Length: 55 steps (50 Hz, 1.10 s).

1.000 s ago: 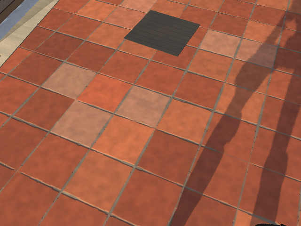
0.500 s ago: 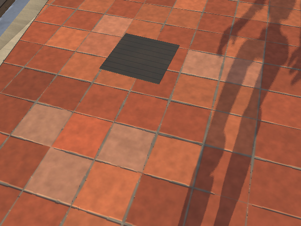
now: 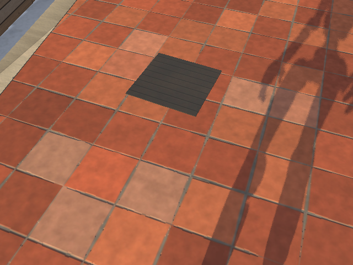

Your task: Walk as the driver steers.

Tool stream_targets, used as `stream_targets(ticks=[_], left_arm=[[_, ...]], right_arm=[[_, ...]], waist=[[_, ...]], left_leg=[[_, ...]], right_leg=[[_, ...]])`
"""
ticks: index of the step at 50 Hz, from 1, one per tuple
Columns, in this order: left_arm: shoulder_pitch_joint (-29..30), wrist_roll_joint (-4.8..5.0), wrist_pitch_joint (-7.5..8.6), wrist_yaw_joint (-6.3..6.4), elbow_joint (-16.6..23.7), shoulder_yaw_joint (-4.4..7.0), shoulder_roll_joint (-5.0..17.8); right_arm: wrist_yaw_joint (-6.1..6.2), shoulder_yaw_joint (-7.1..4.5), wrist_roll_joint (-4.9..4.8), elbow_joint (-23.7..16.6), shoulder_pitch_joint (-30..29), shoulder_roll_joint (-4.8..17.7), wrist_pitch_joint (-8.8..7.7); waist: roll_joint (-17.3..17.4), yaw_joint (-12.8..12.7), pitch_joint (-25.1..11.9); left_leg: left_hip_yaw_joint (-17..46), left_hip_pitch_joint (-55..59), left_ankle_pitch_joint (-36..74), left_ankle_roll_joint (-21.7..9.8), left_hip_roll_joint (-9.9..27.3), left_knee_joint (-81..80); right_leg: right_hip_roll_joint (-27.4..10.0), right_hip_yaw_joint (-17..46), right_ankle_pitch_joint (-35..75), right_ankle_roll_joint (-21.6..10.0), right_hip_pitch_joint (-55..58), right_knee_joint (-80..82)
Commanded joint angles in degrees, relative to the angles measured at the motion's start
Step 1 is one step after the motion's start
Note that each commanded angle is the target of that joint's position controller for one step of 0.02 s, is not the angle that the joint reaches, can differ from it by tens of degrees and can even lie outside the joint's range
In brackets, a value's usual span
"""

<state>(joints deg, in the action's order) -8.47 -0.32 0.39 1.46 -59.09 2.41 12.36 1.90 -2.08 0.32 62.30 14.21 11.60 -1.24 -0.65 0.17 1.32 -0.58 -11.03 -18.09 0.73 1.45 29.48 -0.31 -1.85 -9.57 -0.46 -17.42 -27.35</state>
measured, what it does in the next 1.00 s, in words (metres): walks ahead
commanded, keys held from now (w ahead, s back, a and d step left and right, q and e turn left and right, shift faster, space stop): no key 0.54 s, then w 0.46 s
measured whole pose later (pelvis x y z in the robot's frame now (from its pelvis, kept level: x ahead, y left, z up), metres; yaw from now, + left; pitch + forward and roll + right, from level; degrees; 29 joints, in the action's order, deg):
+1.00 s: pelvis +0.13 -0.04 +0.01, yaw -1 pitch +0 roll +0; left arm -22.7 0.0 5.7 -0.9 -65.1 1.7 10.4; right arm 0.2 -4.2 -1.8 56.6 11.3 14.3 -5.2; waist 1.6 -2.4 -0.7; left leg -0.6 -32.8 -12.1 -3.6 5.2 63.6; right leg 1.8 -4.1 -15.6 -3.3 -3.7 -18.7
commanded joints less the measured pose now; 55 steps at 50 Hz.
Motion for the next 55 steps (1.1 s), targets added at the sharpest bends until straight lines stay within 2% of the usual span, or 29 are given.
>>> stream_targets(ticks=[1,11,27,28,29,30,31,32,33,34,35,37,38,39,40,41,42,43,44,45,46,47,48,51,55], left_arm=[[0.81,0.22,0.38,0.04,1.56,0.93,5.24],[0.31,0.47,-0.56,0.59,-0.92,0.99,5.81],[0.49,0.43,-1.02,0.98,-3.42,0.98,5.41],[-0.51,0.43,-1.08,0.97,-4.09,0.85,4.79],[-0.67,0.72,-1.16,0.99,-4.3,0.99,4.93],[-0.44,0.94,-1.04,1.0,-4.18,1.2,5.25],[1.1,0.94,-0.55,0.89,-3.4,1.26,5.28],[3.14,1.08,0.33,0.53,-2.26,1.1,4.41],[4.21,1.33,1.3,0.01,-1.39,0.87,3.44],[4.64,1.68,2.18,-0.53,-0.87,0.89,3.35],[4.62,2.03,2.94,-0.99,-0.5,1.0,3.56],[2.36,2.58,4.12,-1.65,-0.69,1.14,3.59],[-1.77,2.54,4.43,-1.79,-2.4,1.46,3.43],[-7.58,2.19,4.34,-1.77,-5.09,2.23,4.1],[-14.65,1.8,4.25,-1.76,-6.99,3.19,5.93],[-22.18,1.73,4.45,-1.49,-7.81,4.65,12.04],[-25.09,0.94,5.35,-2.29,-8.15,3.85,12.33],[-19.06,0.79,6.22,-2.21,-6.64,2.44,9.16],[-14.74,0.85,6.62,-2.41,-4.97,1.57,6.5],[-11.65,0.7,6.71,-2.77,-3.81,1.03,5.98],[-10.36,0.56,6.66,-2.89,-3.16,0.54,5.23],[-11.12,0.33,6.27,-2.79,-3.26,0.06,4.01],[-12.98,0.17,5.99,-2.48,-3.57,-0.11,3.98],[-16.22,-0.02,5.52,-1.22,-3.81,0.01,6.31],[-17.6,0.11,5.08,-0.35,-2.81,0.31,7.6]], right_arm=[[0.15,-0.84,-0.13,-1.21,2.23,6.3,-0.42],[0.07,-0.44,-0.17,-0.79,2.9,5.43,0.17],[0.31,-0.03,-0.02,-0.14,4.15,4.56,0.32],[0.37,-0.03,-0.11,0.53,5.53,4.35,0.39],[0.5,-0.4,-0.5,0.67,6.05,5.32,0.56],[0.67,-0.95,-0.82,0.13,5.79,6.98,0.65],[0.78,-1.4,-1.13,-0.36,6.61,8.22,0.47],[0.79,-2.04,-1.5,-0.44,8.2,9.97,-0.02],[0.78,-2.73,-1.81,-0.51,8.37,11.52,-0.68],[0.72,-2.74,-1.66,-0.8,8.07,10.89,-1.41],[0.53,-2.61,-1.46,-1.13,7.69,9.82,-2.06],[-0.01,-2.61,-2.09,-2.18,5.32,9.22,-2.59],[-0.31,-2.59,-2.43,-2.74,3.27,9.24,-2.45],[-0.59,-2.54,-2.27,-3.15,2.96,9.21,-2.36],[-0.68,-2.29,-2.0,-4.02,1.32,8.81,-2.64],[-0.62,-1.35,-1.58,-6.09,0.47,5.11,-3.2],[-0.49,-1.06,-2.15,-7.81,-0.52,3.48,-4.14],[-0.87,-1.52,-3.44,-8.18,-1.26,5.16,-4.82],[-1.37,-1.57,-3.61,-8.09,-1.53,5.71,-5.25],[-1.36,-1.91,-3.13,-7.72,-1.55,5.91,-5.5],[-1.32,-2.53,-2.44,-7.66,-1.97,6.91,-5.4],[-1.57,-2.9,-2.16,-7.44,-1.76,7.14,-5.03],[-1.83,-2.93,-2.08,-7.4,-1.88,6.34,-4.61],[-2.06,-2.54,-1.56,-9.77,-7.71,4.36,-3.75],[-2.82,-1.45,-1.81,-13.45,-17.76,3.2,-3.85]], waist=[[1.75,0.22,-2.09],[0.93,0.07,-1.7],[1.19,-0.27,0.34],[1.57,-0.18,-0.78],[2.65,-0.05,0.37],[4.5,0.21,2.41],[6.2,1.09,4.91],[9.17,2.11,7.02],[11.35,2.38,9.21],[10.97,2.1,10.51],[10.35,1.71,10.96],[8.57,-0.45,9.84],[7.63,-2.79,8.14],[6.58,-4.6,5.48],[2.69,-7.58,2.75],[-13.78,-9.17,-0.58],[-17.91,-8.88,-3.84],[-9.74,-5.59,0.54],[-5.78,-3.97,2.69],[-2.95,-2.51,3.77],[-2.7,-1.63,4.41],[-3.29,-1.29,3.98],[-3.87,-1.34,3.6],[-2.44,-2.02,4.42],[-3.19,-4.0,6.3]], left_leg=[[2.02,-4.71,8.5,-2.0,2.27,-6.57],[1.06,-2.93,13.41,-2.01,1.58,-6.11],[0.49,-3.66,8.16,-1.85,0.97,-8.01],[0.29,-3.2,1.79,-2.22,0.67,-8.76],[1.13,-4.17,-7.67,-3.41,0.8,-9.64],[3.66,-5.19,-17.51,-5.27,2.2,-11.11],[8.18,-5.39,-25.47,-7.42,5.33,-13.89],[15.1,-4.07,-30.28,-10.14,10.4,-17.64],[21.68,-4.0,-30.91,-12.99,15.69,-20.1],[24.36,-2.71,-28.05,-14.4,18.33,-20.72],[24.13,-0.48,-23.42,-14.38,18.82,-19.96],[18.01,0.18,-15.89,-11.69,15.94,-16.75],[12.99,-4.26,-12.67,-9.92,12.7,-14.11],[9.42,-9.01,-7.2,-8.74,9.49,-9.8],[4.69,-13.61,3.28,-6.73,6.08,0.69],[-3.92,-24.41,0.81,-2.19,-1.08,22.76],[2.05,-31.87,-13.77,-2.03,-4.48,37.67],[6.09,-37.22,-11.21,-3.79,-0.2,45.16],[5.85,-38.2,-5.15,-5.41,2.51,46.11],[4.95,-37.54,0.42,-6.11,4.55,43.36],[4.57,-35.41,4.03,-6.12,6.06,39.45],[3.68,-32.76,6.14,-5.75,6.55,36.81],[2.6,-31.67,7.41,-5.09,6.54,34.59],[0.72,-34.0,11.68,-2.63,6.14,26.61],[-1.78,-29.93,19.86,-1.74,3.78,11.03]], right_leg=[[-2.15,2.16,9.06,-2.16,7.7,1.43],[-2.34,2.27,12.08,-1.75,8.83,0.44],[-2.27,2.36,7.95,-1.12,8.63,1.59],[-1.32,1.29,1.68,-1.11,8.9,1.19],[0.32,-0.38,-7.95,-1.19,7.27,-0.65],[1.81,-2.0,-16.96,-1.31,3.64,-3.23],[2.37,-2.76,-20.63,-1.42,-1.38,-6.56],[2.51,-3.74,-18.41,-1.51,-6.33,-11.89],[0.41,-2.21,-15.11,-2.25,-9.59,-17.15],[-1.65,-0.49,-15.27,-3.09,-13.18,-20.26],[-3.02,0.68,-17.4,-3.86,-15.86,-21.42],[-3.4,-0.14,-17.43,-4.99,-11.31,-12.3],[-1.17,-3.21,-11.89,-4.81,-1.06,-4.98],[2.04,-5.32,-6.34,-3.81,9.79,-2.93],[-0.08,-0.29,-5.89,-4.53,18.28,-0.62],[-13.4,22.52,-12.05,-10.46,26.59,10.01],[-22.27,44.02,-16.8,-17.02,28.61,18.3],[-23.23,41.25,-19.63,-16.46,25.61,17.42],[-20.55,33.29,-18.87,-14.07,22.61,17.07],[-18.09,26.83,-14.73,-12.13,19.8,17.91],[-16.04,21.35,-7.79,-10.55,17.55,18.41],[-13.8,16.57,-2.48,-9.37,16.27,18.79],[-12.74,13.65,2.53,-9.15,16.1,19.03],[-12.33,9.64,11.89,-10.19,16.36,20.19],[-11.04,5.44,11.2,-9.69,13.59,22.66]])
Velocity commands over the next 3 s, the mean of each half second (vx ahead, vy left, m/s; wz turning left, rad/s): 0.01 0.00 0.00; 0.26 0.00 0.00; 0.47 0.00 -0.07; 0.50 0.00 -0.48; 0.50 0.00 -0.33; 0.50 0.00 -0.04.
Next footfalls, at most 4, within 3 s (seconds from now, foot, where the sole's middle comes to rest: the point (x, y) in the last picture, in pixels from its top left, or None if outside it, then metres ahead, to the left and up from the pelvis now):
1.30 left None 0.50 0.11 -0.77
1.86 right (217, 200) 0.78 -0.16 -0.77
2.36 left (196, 137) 1.13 -0.08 -0.77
2.88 right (262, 117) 1.28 -0.43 -0.77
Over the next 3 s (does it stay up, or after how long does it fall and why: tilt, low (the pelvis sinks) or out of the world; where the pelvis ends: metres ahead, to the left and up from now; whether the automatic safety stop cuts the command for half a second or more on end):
stays up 1.23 -0.30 0.00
